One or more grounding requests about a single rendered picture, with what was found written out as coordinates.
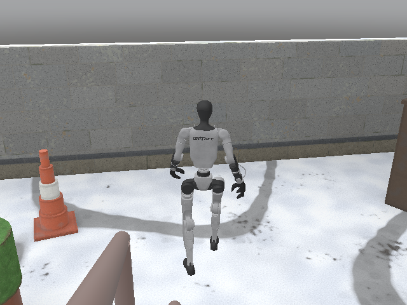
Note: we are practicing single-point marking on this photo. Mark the left robot hand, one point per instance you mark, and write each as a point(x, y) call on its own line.
point(174, 175)

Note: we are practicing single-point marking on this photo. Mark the right robot forearm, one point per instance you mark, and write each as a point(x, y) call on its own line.
point(236, 171)

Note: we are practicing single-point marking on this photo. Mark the robot head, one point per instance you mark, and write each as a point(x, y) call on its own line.
point(204, 109)

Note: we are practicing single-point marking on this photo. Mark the robot left upper arm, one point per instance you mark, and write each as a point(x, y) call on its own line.
point(180, 144)

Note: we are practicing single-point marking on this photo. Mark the left robot forearm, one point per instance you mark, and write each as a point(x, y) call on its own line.
point(174, 164)

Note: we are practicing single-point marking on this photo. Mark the robot right shin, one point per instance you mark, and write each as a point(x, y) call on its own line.
point(215, 221)

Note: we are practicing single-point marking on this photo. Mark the robot right upper arm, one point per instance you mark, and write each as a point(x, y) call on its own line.
point(227, 145)

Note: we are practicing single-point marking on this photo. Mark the right robot hand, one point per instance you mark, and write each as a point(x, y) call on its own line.
point(241, 189)

